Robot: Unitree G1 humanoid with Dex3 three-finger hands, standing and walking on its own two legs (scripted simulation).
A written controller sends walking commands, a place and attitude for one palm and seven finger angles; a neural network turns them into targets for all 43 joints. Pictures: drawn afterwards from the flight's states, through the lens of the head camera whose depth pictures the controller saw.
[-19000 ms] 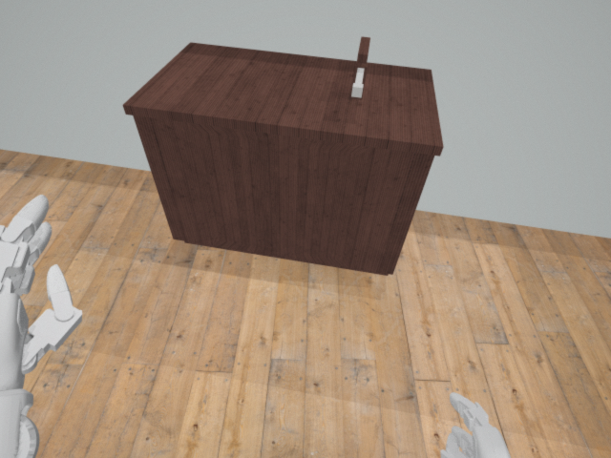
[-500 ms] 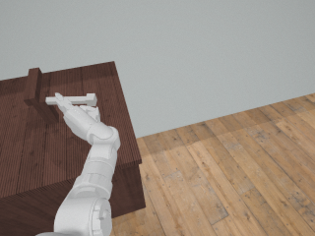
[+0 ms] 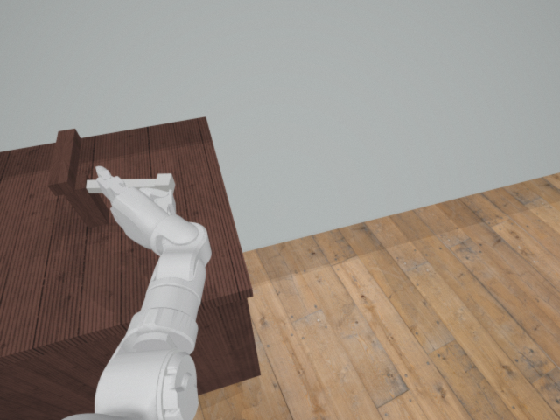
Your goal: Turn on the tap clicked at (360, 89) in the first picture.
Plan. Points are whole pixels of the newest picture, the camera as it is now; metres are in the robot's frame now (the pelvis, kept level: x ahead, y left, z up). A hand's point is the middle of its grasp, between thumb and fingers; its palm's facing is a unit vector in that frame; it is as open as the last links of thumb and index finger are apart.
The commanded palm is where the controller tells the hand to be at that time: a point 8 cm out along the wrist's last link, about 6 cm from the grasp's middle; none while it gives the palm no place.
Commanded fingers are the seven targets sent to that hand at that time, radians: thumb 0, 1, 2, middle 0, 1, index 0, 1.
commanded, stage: lift the hand up off the lever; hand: left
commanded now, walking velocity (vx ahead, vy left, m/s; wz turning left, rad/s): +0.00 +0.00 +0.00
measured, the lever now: (165, 184) +0.49 +0.21 +0.05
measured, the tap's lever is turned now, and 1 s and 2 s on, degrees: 75 75 75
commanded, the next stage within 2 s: draw the hand back beside the body in 0.82 s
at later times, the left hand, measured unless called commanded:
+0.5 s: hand (157, 196) +0.41 +0.19 +0.10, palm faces +0.80 -0.59 -0.10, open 7.8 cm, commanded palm +0.36 +0.20 +0.12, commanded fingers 0.00 0.90 0.90 -0.15 -0.15 -0.15 -0.15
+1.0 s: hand (167, 194) +0.40 +0.17 +0.12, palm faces +0.68 -0.73 -0.13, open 7.8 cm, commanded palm +0.34 +0.20 +0.13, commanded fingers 0.00 0.90 0.90 -0.16 -0.17 -0.16 -0.17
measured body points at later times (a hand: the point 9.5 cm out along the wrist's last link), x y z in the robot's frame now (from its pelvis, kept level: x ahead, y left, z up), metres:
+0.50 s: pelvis +0.01 +0.00 +0.01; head +0.02 -0.01 +0.46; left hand +0.37 +0.21 +0.11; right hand +0.13 -0.24 -0.12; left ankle +0.01 +0.15 -0.71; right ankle -0.04 -0.10 -0.71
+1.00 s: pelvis +0.00 +0.00 +0.01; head +0.00 -0.01 +0.46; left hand +0.36 +0.20 +0.13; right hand +0.13 -0.23 -0.11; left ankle +0.01 +0.15 -0.71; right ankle -0.04 -0.09 -0.71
